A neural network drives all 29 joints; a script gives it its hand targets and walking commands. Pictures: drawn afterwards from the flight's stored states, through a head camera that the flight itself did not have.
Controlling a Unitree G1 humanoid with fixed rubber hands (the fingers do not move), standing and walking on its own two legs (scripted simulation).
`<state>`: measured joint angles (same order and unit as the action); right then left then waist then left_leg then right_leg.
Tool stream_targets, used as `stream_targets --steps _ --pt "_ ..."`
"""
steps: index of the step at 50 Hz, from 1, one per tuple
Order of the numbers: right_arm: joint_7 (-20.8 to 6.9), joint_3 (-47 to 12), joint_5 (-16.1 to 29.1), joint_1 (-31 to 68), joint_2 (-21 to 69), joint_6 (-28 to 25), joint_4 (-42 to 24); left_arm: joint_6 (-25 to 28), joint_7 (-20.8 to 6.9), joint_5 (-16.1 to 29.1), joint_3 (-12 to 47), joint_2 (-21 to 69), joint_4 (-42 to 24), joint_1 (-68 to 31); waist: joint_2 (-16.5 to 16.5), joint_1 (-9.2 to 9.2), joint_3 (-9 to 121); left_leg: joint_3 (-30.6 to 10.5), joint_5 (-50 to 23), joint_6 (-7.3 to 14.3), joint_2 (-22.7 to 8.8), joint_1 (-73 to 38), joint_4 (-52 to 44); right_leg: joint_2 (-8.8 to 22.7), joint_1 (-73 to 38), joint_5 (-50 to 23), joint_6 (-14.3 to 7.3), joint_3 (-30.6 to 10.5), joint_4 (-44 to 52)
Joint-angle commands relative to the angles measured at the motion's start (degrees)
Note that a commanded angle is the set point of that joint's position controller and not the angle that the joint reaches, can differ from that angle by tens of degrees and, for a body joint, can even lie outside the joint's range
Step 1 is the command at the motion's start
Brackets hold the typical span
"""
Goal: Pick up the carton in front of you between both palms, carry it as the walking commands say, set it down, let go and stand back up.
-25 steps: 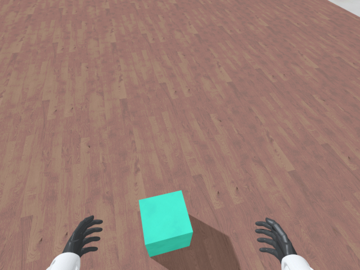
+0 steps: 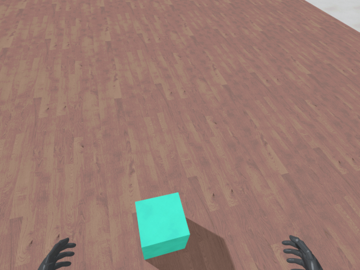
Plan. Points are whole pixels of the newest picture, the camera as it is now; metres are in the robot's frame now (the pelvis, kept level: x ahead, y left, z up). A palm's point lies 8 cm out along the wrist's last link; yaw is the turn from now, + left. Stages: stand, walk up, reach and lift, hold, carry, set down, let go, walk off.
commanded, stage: stand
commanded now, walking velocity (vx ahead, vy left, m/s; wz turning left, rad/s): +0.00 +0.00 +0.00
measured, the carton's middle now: (161, 226) +0.40 +0.04 -0.65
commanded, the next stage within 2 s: none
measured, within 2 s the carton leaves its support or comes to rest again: neither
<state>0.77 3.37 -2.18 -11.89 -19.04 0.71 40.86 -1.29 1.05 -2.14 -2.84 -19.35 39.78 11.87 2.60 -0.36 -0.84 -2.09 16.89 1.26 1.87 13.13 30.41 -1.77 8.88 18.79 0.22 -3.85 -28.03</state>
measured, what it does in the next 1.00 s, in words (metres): stands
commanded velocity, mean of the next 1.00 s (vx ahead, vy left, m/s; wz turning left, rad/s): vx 0.00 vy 0.00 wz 0.00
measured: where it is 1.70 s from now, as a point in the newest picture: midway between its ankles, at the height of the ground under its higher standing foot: outside the picture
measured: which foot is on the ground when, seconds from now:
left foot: down 0.00-1.00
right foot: down 0.00-1.00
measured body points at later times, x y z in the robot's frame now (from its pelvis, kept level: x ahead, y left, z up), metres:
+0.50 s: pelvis +0.01 +0.01 +0.01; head +0.01 +0.03 +0.45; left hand +0.13 +0.30 -0.11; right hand +0.12 -0.30 -0.09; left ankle -0.01 +0.10 -0.74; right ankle -0.04 -0.13 -0.74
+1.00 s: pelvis -0.01 +0.01 +0.01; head -0.02 +0.02 +0.46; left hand +0.09 +0.31 -0.11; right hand +0.09 -0.31 -0.09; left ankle -0.01 +0.10 -0.74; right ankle -0.04 -0.13 -0.74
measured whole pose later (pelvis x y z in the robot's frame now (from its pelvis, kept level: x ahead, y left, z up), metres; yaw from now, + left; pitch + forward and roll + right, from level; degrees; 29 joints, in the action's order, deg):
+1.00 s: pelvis -0.01 +0.01 +0.01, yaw -1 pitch -2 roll +0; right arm 0.8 0.9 -1.1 -7.0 -21.2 -0.4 56.8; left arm 0.5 1.1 -1.4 -0.1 -21.7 55.9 9.0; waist 1.5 -0.1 -1.6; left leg -1.2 11.5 1.8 2.3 7.5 21.5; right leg -0.8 3.9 13.6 0.8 -4.9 -19.9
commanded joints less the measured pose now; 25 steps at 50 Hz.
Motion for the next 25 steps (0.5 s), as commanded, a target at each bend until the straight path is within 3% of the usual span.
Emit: stream_targets --steps 1,11,25 --pt "0.5 1.5 0.1 2.2 -8.1 -1.1 -2.4 1.4 0.4 0.1 -1.3 -6.9 -2.2 -2.7 -4.1 -0.04 4.4 -5.3 -18.5 0.2 -6.1 -3.6 -4.6 4.5 -0.5 -16.3 0.0 -3.1 3.1" --pt "1.0 0.9 0.4 2.8 -9.7 -1.2 1.9 1.6 0.8 0.3 -0.4 -8.2 2.8 -2.8 -2.9 0.04 4.1 -5.2 -24.8 0.2 -6.7 -6.3 -5.3 5.3 -1.9 -20.5 0.1 -3.2 3.7" --pt "0.8 0.2 0.7 5.0 -10.4 -1.4 6.8 2.0 0.9 0.5 0.4 -9.4 7.3 -4.1 -2.5 0.15 2.3 -5.5 -20.2 0.3 -6.8 -7.1 -8.4 6.0 -2.2 -17.0 -0.2 -4.0 6.9"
